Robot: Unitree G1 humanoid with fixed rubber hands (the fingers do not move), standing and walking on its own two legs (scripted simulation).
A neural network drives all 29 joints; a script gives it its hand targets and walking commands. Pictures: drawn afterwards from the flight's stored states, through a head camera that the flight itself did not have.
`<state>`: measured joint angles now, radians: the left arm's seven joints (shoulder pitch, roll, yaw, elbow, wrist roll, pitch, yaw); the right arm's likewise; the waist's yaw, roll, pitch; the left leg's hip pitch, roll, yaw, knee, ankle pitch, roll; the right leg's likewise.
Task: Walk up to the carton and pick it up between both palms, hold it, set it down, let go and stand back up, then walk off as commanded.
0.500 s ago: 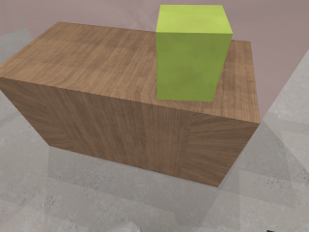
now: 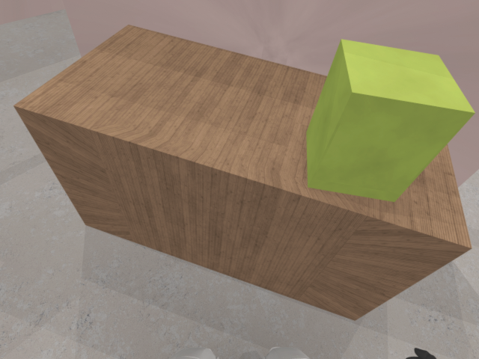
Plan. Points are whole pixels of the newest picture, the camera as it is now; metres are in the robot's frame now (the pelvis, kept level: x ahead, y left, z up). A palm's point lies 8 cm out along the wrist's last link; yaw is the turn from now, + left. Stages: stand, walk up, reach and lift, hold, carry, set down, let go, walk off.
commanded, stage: walk up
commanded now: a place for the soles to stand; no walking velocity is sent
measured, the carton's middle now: (369, 125) +0.62 -0.30 +0.04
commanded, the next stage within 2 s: none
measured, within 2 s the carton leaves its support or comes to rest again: neither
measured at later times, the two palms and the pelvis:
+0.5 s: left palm out of the picture +0.10 +0.46 -0.17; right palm out of the picture +0.11 -0.18 -0.10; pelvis +0.04 +0.14 -0.04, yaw +0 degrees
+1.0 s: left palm (57, 332) +0.18 +0.33 -0.16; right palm (395, 353) +0.16 -0.30 -0.13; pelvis +0.09 +0.02 -0.05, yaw -5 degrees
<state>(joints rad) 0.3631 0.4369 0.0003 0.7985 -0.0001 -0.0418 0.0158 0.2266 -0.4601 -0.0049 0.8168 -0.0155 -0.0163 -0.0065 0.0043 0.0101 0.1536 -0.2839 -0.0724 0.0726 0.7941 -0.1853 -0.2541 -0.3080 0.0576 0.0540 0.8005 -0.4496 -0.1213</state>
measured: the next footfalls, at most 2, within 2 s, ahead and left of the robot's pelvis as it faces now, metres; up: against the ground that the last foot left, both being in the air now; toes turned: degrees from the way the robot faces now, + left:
right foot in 0.04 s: +0.11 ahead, -0.17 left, +0.00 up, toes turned +8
left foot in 0.18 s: +0.05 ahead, +0.21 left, +0.00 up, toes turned -1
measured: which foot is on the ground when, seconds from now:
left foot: up 0.00-0.16, down 0.18-0.84, up 0.86-1.00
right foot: up 0.00-0.02, down 0.04-0.18, up 0.20-0.82, down 0.84-1.00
